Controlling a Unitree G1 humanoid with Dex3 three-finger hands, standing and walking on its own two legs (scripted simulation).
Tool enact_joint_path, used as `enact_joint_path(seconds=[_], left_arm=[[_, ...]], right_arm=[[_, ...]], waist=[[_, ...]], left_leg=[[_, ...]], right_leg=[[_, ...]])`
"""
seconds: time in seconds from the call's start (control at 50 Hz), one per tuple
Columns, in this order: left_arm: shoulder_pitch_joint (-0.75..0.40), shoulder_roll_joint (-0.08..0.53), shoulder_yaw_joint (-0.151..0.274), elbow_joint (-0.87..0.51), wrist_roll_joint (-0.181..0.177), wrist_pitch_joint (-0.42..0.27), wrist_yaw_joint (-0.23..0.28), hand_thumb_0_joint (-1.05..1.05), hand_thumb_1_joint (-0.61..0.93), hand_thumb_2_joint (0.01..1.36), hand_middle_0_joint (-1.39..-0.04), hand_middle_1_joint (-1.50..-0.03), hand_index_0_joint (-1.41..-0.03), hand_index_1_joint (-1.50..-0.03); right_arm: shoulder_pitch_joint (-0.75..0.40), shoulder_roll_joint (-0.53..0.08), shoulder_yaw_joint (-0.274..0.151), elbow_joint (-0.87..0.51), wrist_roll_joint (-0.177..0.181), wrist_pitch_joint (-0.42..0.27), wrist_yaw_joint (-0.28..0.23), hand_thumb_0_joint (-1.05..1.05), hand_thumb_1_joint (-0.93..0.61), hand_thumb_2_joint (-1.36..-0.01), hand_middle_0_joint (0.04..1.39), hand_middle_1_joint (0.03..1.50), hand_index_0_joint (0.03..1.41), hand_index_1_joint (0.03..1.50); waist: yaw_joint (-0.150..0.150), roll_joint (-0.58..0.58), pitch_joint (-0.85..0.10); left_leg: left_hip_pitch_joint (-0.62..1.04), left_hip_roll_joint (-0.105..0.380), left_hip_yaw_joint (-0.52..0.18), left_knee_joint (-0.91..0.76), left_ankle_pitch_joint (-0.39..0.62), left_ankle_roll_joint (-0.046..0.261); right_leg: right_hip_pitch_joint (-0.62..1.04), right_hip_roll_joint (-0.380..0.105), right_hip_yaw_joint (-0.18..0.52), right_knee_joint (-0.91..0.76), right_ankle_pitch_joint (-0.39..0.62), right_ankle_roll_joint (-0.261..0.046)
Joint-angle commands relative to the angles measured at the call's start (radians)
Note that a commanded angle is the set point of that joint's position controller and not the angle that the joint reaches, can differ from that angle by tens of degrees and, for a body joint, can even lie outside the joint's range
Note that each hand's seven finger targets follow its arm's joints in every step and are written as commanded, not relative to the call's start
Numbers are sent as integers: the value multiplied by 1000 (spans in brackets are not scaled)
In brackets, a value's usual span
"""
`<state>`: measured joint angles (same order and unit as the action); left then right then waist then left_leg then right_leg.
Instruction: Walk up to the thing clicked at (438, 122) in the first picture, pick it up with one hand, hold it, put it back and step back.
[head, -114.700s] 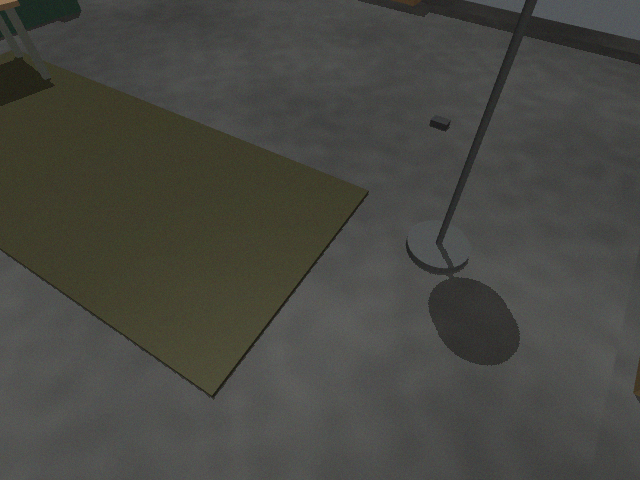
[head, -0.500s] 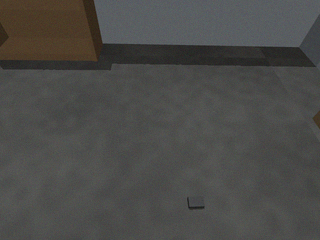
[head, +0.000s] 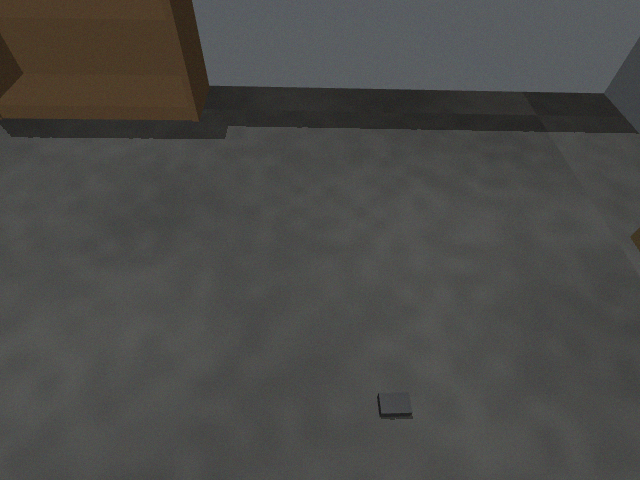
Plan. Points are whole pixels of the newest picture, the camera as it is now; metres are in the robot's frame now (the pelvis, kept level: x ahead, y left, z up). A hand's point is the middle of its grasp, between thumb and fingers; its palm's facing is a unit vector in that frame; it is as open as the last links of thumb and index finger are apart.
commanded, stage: stand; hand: right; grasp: from above
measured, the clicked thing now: (394, 404) +0.43 -0.24 -0.76
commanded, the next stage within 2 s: step back in 0.04 s
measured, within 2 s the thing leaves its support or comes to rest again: neither
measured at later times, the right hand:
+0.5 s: hand out of the picture +0.07 -0.31 -0.18, palm faces -0.07 +0.93 -0.35, open 7.3 cm
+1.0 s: hand out of the picture -0.05 -0.30 -0.15, palm faces -0.09 +0.91 -0.41, open 7.4 cm
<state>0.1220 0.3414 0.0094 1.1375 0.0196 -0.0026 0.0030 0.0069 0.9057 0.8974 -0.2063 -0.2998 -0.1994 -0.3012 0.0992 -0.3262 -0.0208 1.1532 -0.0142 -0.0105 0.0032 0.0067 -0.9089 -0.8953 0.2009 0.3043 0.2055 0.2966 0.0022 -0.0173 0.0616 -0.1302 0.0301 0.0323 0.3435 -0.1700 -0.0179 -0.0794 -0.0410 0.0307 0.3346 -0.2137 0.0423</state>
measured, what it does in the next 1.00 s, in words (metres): walks backwards: left foot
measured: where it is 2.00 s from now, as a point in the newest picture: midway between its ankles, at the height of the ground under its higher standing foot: outside the picture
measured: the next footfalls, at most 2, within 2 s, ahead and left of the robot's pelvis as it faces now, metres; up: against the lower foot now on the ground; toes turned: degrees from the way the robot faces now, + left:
left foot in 0.74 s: -0.10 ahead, +0.07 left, +0.00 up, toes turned +2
right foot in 1.08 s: -0.21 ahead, -0.18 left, +0.01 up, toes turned +6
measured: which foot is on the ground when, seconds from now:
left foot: down 0.00-0.32, up 0.34-0.72, down 0.74-1.00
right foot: down 0.00-0.78, up 0.80-1.00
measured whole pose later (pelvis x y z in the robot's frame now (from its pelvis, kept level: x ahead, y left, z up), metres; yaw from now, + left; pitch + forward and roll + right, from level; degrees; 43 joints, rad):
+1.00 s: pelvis -0.19 -0.05 -0.02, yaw +5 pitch -1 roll -1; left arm 0.14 0.41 0.04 0.87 0.00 0.04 0.02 0.01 0.90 0.90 -0.21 -0.30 -0.20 -0.30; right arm 0.14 -0.35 -0.07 0.80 -0.04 0.04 -0.01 0.01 -0.91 -0.90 0.20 0.30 0.21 0.30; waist -0.01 -0.01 0.17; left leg -0.34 -0.01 -0.06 0.57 -0.21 0.02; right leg -0.37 0.10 0.12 1.04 -0.52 0.01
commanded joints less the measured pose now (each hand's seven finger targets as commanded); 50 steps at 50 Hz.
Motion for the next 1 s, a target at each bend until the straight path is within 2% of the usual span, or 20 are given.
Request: enact_joint_path(seconds=[0.0,0.02,0.1,0.14,0.18,0.22,0.26,0.28,0.3,0.34,0.36,0.44,0.6,0.66,0.72,0.74,0.76,0.78,0.86,0.98], left_arm=[[-21,204,35,-56,-2,-23,12,0,900,900,-200,-300,-200,-300],[-73,259,58,-92,-16,-2,5,0,900,900,-200,-300,-200,-300],[-9,221,63,-139,-31,19,1,0,900,900,-200,-300,-200,-300],[23,211,76,-157,-27,39,-4,0,900,900,-200,-300,-200,-300],[61,212,83,-180,-24,52,-14,0,900,900,-200,-300,-200,-300],[105,214,94,-189,-25,51,-18,0,900,900,-200,-300,-200,-300],[129,221,96,-194,-17,39,-16,0,900,900,-200,-300,-200,-300],[98,263,106,-208,-2,32,-10,0,900,900,-200,-300,-200,-300],[81,332,125,-219,15,27,-4,0,900,900,-200,-300,-200,-300],[53,332,125,-247,23,19,6,0,900,900,-200,-300,-200,-300],[40,357,129,-269,22,21,10,0,900,900,-200,-300,-200,-300],[-51,268,112,-319,12,9,31,0,900,900,-200,-300,-200,-300],[84,275,118,-324,0,7,41,0,900,900,-200,-300,-200,-300],[40,286,114,-346,-2,12,32,0,900,900,-200,-300,-200,-300],[-26,276,106,-357,-15,24,24,0,900,900,-200,-300,-200,-300],[-24,250,97,-367,-24,24,22,0,900,900,-200,-300,-200,-300],[-53,209,88,-371,-26,27,24,0,900,900,-200,-300,-200,-300],[-43,222,99,-357,-16,36,33,0,900,900,-200,-300,-200,-300],[58,229,90,-301,-27,31,24,0,900,900,-200,-300,-200,-300],[69,210,75,-336,-21,14,33,0,900,900,-200,-300,-200,-300]], right_arm=[[-44,-215,-40,-67,4,-16,-16,0,-900,-900,200,300,200,300],[-36,-296,-77,-98,26,-6,-18,0,-900,-900,200,300,200,300],[-24,-312,-93,-159,26,4,-25,0,-900,-900,200,300,200,300],[-80,-332,-99,-210,10,11,-27,0,-900,-900,200,300,200,300],[-96,-332,-104,-252,-12,16,-26,0,-900,-900,200,300,200,300],[-153,-316,-94,-287,-14,23,-29,0,-900,-900,200,300,200,300],[-172,-291,-84,-314,-6,38,-31,0,-900,-900,200,300,200,300],[-139,-252,-75,-323,8,47,-30,0,-900,-900,200,300,200,300],[-135,-210,-69,-335,18,55,-37,0,-900,-900,200,300,200,300],[-43,-218,-69,-316,15,72,-49,0,-900,-900,200,300,200,300],[-56,-212,-70,-313,14,71,-56,0,-900,-900,200,300,200,300],[26,-250,-80,-298,16,68,-51,0,-900,-900,200,300,200,300],[0,-229,-94,-368,-5,41,-34,0,-900,-900,200,300,200,300],[58,-226,-100,-355,-8,34,-26,0,-900,-900,200,300,200,300],[149,-232,-108,-314,-19,25,-25,0,-900,-900,200,300,200,300],[144,-296,-124,-327,-27,20,-25,0,-900,-900,200,300,200,300],[103,-354,-133,-347,-12,23,-20,0,-900,-900,200,300,200,300],[33,-387,-136,-389,-26,19,-22,0,-900,-900,200,300,200,300],[-32,-271,-119,-431,-14,17,-34,0,-900,-900,200,300,200,300],[53,-257,-115,-456,-28,38,-36,0,-900,-900,200,300,200,300]], waist=[[-5,11,-82],[-8,31,32],[4,116,-99],[13,213,-130],[20,224,-150],[51,237,-158],[70,170,-135],[52,-31,-113],[50,-210,-82],[9,-98,-100],[37,-180,-107],[-30,-144,-107],[45,-91,-126],[21,-107,-149],[-33,-43,-145],[-25,109,-138],[-43,257,-69],[-46,305,-22],[7,146,-28],[-40,201,-135]], left_leg=[[62,101,-78,-41,120,33],[-33,98,-100,31,335,41],[-11,189,-164,36,454,147],[-69,298,-257,4,419,238],[-106,318,-247,48,383,269],[-148,277,-188,112,362,229],[-149,182,-133,233,268,141],[-182,58,-82,380,119,86],[-363,-123,-93,537,-274,53],[-371,-132,-209,733,-461,58],[-369,-155,-252,767,-461,55],[-430,-135,-246,876,-303,42],[-342,-74,-140,519,-331,6],[-209,-63,-85,354,-269,28],[-16,-36,-119,116,21,71],[26,87,-317,108,146,135],[-92,252,-510,16,172,279],[-249,358,-619,-22,204,361],[-149,183,-320,70,348,254],[122,168,-281,161,406,231]], right_leg=[[-56,-80,46,-62,129,-50],[-115,-59,51,58,283,-76],[-109,19,-24,274,219,-66],[-133,84,-32,471,-188,-68],[-153,70,11,556,-329,-89],[-127,50,27,511,-268,-99],[-116,26,0,236,13,-88],[-122,-75,147,82,280,-97],[-30,-196,348,26,529,-138],[-29,-252,294,101,738,-206],[-67,-269,342,70,697,-188],[29,-186,192,149,610,-208],[143,-226,204,195,593,-267],[39,-201,161,220,479,-246],[-156,-167,136,274,230,-176],[-288,-75,80,381,74,-118],[-339,105,-22,552,-224,-56],[-293,127,59,771,-440,-45],[-345,176,130,877,-315,-40],[-355,92,31,450,-318,-14]])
